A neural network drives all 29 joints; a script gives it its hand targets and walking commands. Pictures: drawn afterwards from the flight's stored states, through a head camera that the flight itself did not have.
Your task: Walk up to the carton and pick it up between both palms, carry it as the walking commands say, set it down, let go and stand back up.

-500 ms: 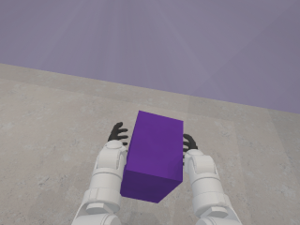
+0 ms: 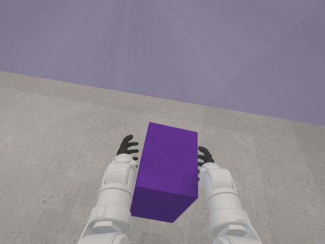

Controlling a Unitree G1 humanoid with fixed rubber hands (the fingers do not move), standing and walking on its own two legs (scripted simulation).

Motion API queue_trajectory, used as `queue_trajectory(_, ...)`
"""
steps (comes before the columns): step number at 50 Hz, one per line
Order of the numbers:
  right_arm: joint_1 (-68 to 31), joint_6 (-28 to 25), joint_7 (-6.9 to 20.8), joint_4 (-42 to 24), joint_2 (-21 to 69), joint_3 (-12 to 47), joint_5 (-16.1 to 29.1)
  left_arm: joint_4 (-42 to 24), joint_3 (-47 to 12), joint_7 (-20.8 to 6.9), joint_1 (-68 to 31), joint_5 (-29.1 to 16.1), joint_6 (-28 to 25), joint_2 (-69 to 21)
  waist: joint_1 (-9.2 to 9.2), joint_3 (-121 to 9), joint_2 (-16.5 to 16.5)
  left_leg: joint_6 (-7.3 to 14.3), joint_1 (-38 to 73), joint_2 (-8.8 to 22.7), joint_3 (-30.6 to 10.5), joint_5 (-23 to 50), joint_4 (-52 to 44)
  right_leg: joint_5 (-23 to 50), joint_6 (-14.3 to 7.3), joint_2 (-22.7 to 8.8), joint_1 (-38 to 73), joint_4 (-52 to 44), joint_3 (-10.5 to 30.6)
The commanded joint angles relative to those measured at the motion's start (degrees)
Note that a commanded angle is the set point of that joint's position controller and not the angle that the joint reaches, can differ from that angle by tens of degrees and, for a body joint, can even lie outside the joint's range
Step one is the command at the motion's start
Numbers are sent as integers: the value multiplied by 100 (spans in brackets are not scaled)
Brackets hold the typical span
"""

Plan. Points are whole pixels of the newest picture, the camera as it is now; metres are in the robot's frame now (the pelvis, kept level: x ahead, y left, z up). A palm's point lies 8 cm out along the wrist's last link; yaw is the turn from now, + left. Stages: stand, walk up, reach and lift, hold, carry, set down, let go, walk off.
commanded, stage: hold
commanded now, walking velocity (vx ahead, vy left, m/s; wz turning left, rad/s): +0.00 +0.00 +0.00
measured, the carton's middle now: (161, 175) +0.35 +0.01 -0.02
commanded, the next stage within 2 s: carry in 0.64 s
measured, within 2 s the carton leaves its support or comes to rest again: neither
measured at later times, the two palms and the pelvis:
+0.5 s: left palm (123, 160) +0.32 +0.11 +0.08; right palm (208, 171) +0.31 -0.11 +0.05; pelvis +0.00 +0.00 +0.00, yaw +0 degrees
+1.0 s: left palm (141, 144) +0.35 +0.07 +0.10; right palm (224, 160) +0.33 -0.15 +0.08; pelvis +0.01 -0.02 +0.01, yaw -4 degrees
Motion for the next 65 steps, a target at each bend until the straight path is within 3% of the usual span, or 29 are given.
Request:
queue_trajectory(1, -4986, -611, 1768, -1095, 6106, 3363, 1879, 574, -2810, -1907, -2561, -1602, 131, -6908, -79, -1831, 126, -118, 1818, -227, -643, 571, -1036, 130, -372, 391, 152, -1139, -115)
queue_trajectory(2, -4632, -634, 1746, -991, 6179, 3327, 1885, 454, -2899, -1918, -2597, -1680, 112, -7060, -166, -1968, 336, -140, 1862, -282, -572, 648, -979, 251, -363, 373, 311, -1140, -101)
queue_trajectory(4, -5173, -561, 1752, -1028, 6186, 3341, 1850, 713, -2589, -1927, -2512, -1527, 130, -6843, -3, -1895, -179, -24, 1480, -249, -620, 283, -1067, -151, -312, 411, 443, -1143, -187)
queue_trajectory(8, -4684, -568, 1796, -885, 6175, 3287, 1815, 72, -2912, -1917, -2822, -1710, 64, -6911, -181, -2050, 50, -128, 1871, -226, -682, 439, -1047, 9, -372, 400, 164, -1144, -113)
queue_trajectory(13, -5053, -623, 1793, -834, 6148, 3147, 1805, 701, -2635, -1883, -2666, -1492, 134, -6971, -62, -1721, 214, -48, 1463, -192, -703, -432, -1163, -473, -363, 383, 207, -1066, -140)
queue_trajectory(19, -4925, -589, 1761, -960, 6230, 3347, 1776, 472, -2719, -1919, -2648, -1589, 96, -6871, -56, -2064, -248, -40, 1746, -282, -596, 269, -1073, -78, -320, 400, 278, -1205, -159)
queue_trajectory(20, -4955, -595, 1762, -957, 6037, 3206, 1786, 638, -2730, -1920, -2568, -1554, 163, -6876, -97, -1798, 210, -112, 1688, -249, -576, 254, -1084, -76, -385, 380, 210, -1189, -146)
queue_trajectory(23, -4791, -609, 1774, -1012, 6297, 3416, 1934, -7, -3021, -1894, -2922, -1736, 61, -6958, -110, -2425, 107, -95, 1952, -278, -601, 760, -974, 245, -364, 380, 237, -1140, -100)
queue_trajectory(27, -4600, -567, 1759, -700, 6027, 3113, 1707, 561, -2813, -1936, -2635, -1620, 173, -6921, -239, -1726, 211, -134, 1755, -221, -628, 221, -1142, -155, -389, 388, 32, -1197, -169)
queue_trajectory(29, -4908, -545, 1783, -832, 6208, 3253, 1817, 665, -2461, -1913, -2486, -1450, 159, -6692, 86, -1592, -5, -35, 1524, -296, -564, 136, -1116, -261, -346, 348, 148, -1238, -182)
queue_trajectory(31, -4871, -571, 1805, -757, 6166, 3182, 1805, 397, -2690, -1921, -2772, -1612, 126, -6888, -141, -1818, 162, -95, 1775, -190, -664, -23, -1126, -313, -356, 367, -38, -1137, -155)
queue_trajectory(32, -4742, -487, 1741, -455, 5945, 3099, 1594, 396, -2570, -1961, -2749, -1451, 128, -6411, -79, -1282, 430, 45, 310, 694, -998, -1141, -1393, -520, -341, -571, -665, -889, 34)
queue_trajectory(34, -4970, -419, 1684, -599, 6070, 3406, 1795, 53, -2730, -1844, -2892, -1556, 130, -6245, -83, -714, 570, 99, -99, 770, -1159, -2236, -1698, -1214, -325, -420, -1342, -763, 178)
queue_trajectory(36, -5161, -434, 1571, -1405, 6079, 3569, 1965, -581, -3215, -1789, -3295, -1907, 169, -6387, -99, -1015, 1172, 311, -104, 1079, -1230, -2213, -1997, -931, -341, -162, -1293, 312, -263)
queue_trajectory(39, -5753, -182, 1295, -2649, 6155, 4165, 2319, -903, -3438, -1622, -2785, -2082, 486, -6629, -94, -1546, 1189, 611, -464, 1546, -1231, -2110, -2290, -676, -209, 130, -716, 1897, -924)
queue_trajectory(41, -5650, 32, 1120, -3283, 6245, 4460, 2464, -1471, -3771, -1583, -2849, -2332, 704, -6764, 0, -1744, 990, 597, -768, 1471, -749, -1720, -1705, -592, -259, -159, -412, 1643, -700)
queue_trajectory(42, -5439, 242, 989, -3330, 6477, 4671, 2527, -1962, -3934, -1515, -2867, -2517, 828, -6685, 94, -1707, 120, 362, -840, 1161, -434, -1351, -734, -225, -447, -415, -286, 262, -183)
queue_trajectory(43, -5244, 409, 882, -3543, 6481, 4652, 2554, -2177, -3927, -1492, -2904, -2642, 1003, -6630, 77, -1595, -850, 161, -931, 499, 22, -1010, 481, -447, -596, -690, -212, -1261, 899)
queue_trajectory(44, -4748, 618, 736, -3674, 6231, 4663, 2470, -1930, -3853, -1433, -2235, -2570, 1245, -6386, -36, -1417, -2044, -186, -1622, -179, 383, -1036, 1535, 1550, -872, -1790, 153, -1847, 2700)
queue_trajectory(46, -3529, 861, 484, -3838, 6098, 4740, 2574, -2250, -3705, -1275, -1366, -2653, 1539, -6079, -73, -2299, -1454, -319, -2655, -4, -142, -1394, 2201, 5477, -1132, -2209, 2372, -856, 2791)
queue_trajectory(47, -3340, 959, 422, -4313, 5807, 4733, 2681, -2531, -3656, -1160, -1103, -2673, 1632, -5831, -93, -2506, -1191, -353, -2570, -50, -266, -1461, 2232, 6003, -1201, -2166, 2111, -773, 2962)
queue_trajectory(48, -2879, 1092, 396, -4129, 5784, 4615, 2736, -3058, -3702, -1065, -1240, -2734, 1697, -5635, -81, -2483, -538, -345, -2423, -39, -335, -1359, 2146, 5978, -1232, -2061, 2085, -679, 2992)
queue_trajectory(50, -3165, 1152, 276, -4856, 5782, 4748, 2998, -3859, -3678, -945, -1551, -2866, 1777, -5622, -106, -2403, -495, -344, -2384, 60, -191, -1014, 2163, 5919, -907, -1650, 2072, -548, 2020)
queue_trajectory(55, -2846, 1548, -57, -5508, 5463, 4878, 3057, -3867, -3115, -693, -346, -2659, 2149, -5217, -44, -2442, -1403, -436, -2179, -61, 22, -1262, 1713, 5630, -832, -1559, 2236, -688, 2109)
queue_trajectory(56, -2950, 1593, -76, -5585, 5434, 4916, 3156, -4081, -3088, -643, -374, -2626, 2175, -5048, -32, -2407, -1095, -444, -2086, -98, 81, -1267, 1523, 5771, -869, -1510, 2218, -642, 2015)
queue_trajectory(59, -2090, 1896, -126, -4910, 5393, 4518, 2903, -4046, -3111, -582, -357, -2695, 2404, -5013, -35, -2266, -1397, -547, -1816, -85, 108, -1202, 1015, 5868, -900, -1424, 1844, -447, 1990)
queue_trajectory(62, -2261, 1933, -91, -5041, 5224, 4259, 2935, -4485, -3204, -515, -892, -2790, 2434, -4947, -55, -2165, -1046, -577, -587, -150, 126, -776, -318, 4582, -665, -1116, 808, -477, 1921)
queue_trajectory(64, -2225, 1973, -40, -4944, 5352, 4096, 2923, -4608, -3306, -473, -1287, -2893, 2452, -5130, -221, -2611, -897, -469, 1171, 50, 301, 618, -1706, 3157, -346, -741, -138, 112, 1322)
queue_trajectory(65, -2515, 1923, -27, -5080, 5238, 4043, 2957, -4338, -3280, -476, -1357, -2851, 2487, -5173, -309, -3019, -6, -141, 2622, 1140, -550, 2009, -1742, 588, -96, -310, -1357, 813, 757)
